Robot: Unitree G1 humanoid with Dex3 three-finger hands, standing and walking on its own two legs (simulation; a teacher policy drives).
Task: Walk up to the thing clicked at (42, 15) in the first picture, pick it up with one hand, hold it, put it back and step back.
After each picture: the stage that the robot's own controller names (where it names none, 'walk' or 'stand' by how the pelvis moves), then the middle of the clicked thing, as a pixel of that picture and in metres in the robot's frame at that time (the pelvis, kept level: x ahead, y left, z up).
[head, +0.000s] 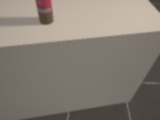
stand; out of the picture +0.70 +0.17 +0.14
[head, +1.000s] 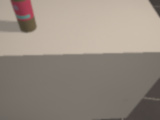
walk; (20, 0) +0.58 +0.25 +0.17
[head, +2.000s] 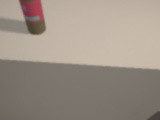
stand; (30, 0) +0.54 +0.19 +0.18
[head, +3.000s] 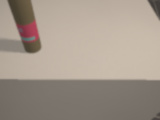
stand; (25, 22) +0.51 +0.21 +0.14
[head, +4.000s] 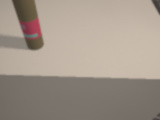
stand; (28, 19) +0.53 +0.21 +0.14
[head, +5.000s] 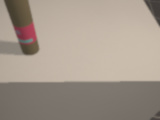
stand; (23, 24) +0.50 +0.21 +0.14
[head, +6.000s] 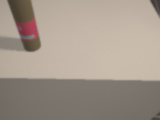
stand; (25, 20) +0.52 +0.20 +0.14
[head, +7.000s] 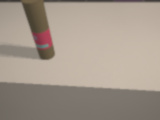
rise first; (40, 31) +0.50 +0.20 +0.15
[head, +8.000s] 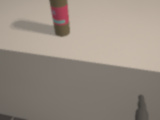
go down; (59, 6) +0.59 +0.17 +0.18
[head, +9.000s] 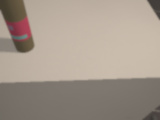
go down; (16, 19) +0.50 +0.19 +0.16
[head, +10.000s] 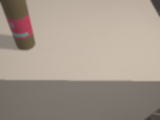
approach; (17, 16) +0.51 +0.19 +0.16
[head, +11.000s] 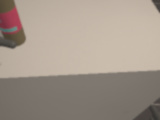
close in; (4, 10) +0.51 +0.20 +0.18
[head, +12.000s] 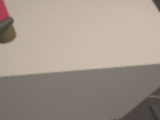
lift; out of the picture +0.51 +0.21 +0.19
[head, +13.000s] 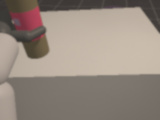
lift; (25, 12) +0.35 +0.14 +0.33
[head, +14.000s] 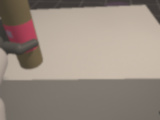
hold; (19, 24) +0.34 +0.16 +0.30
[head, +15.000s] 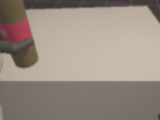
hold; (13, 22) +0.33 +0.17 +0.31
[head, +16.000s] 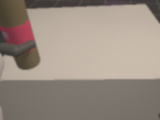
hold; (15, 24) +0.33 +0.16 +0.31
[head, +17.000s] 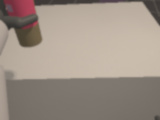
crouch; out of the picture +0.40 +0.16 +0.34
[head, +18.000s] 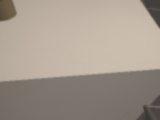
lower; out of the picture +0.50 +0.20 +0.33
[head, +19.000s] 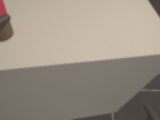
lower; out of the picture +0.51 +0.20 +0.19
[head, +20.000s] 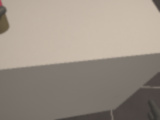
lower; out of the picture +0.53 +0.20 +0.20
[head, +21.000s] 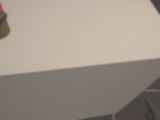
lower; out of the picture +0.52 +0.21 +0.19
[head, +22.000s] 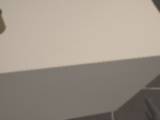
lower; out of the picture +0.53 +0.21 +0.20
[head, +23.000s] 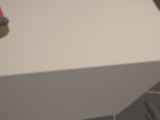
open; out of the picture +0.52 +0.22 +0.19
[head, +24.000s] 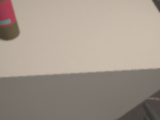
sink last; out of the picture +0.51 +0.20 +0.18
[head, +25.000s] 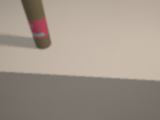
sink last; (36, 19) +0.54 +0.21 +0.17
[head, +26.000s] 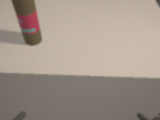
stand; (26, 13) +0.53 +0.21 +0.16
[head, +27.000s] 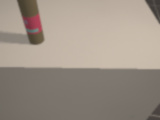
stand; (30, 16) +0.59 +0.21 +0.15
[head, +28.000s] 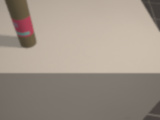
walk; (21, 18) +0.55 +0.24 +0.15
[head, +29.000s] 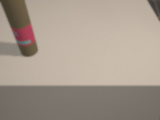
stand; (21, 25) +0.50 +0.22 +0.14
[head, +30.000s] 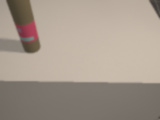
stand; (24, 22) +0.52 +0.21 +0.14
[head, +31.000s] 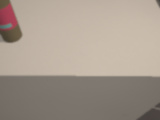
stand; out of the picture +0.51 +0.25 +0.17
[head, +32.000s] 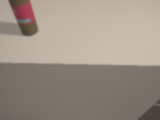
walk; (20, 4) +0.57 +0.22 +0.15
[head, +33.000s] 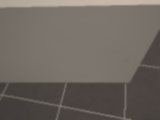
walk; out of the picture +0.84 +0.25 +0.16
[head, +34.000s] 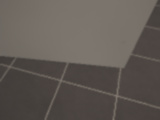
stand; out of the picture +1.13 +0.19 +0.17
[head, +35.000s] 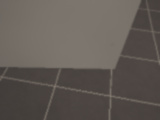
stand; out of the picture +1.13 +0.25 +0.15
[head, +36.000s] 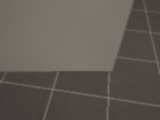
stand; out of the picture +1.14 +0.27 +0.14
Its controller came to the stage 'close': yes
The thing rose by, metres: 0.21
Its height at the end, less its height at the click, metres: +0.00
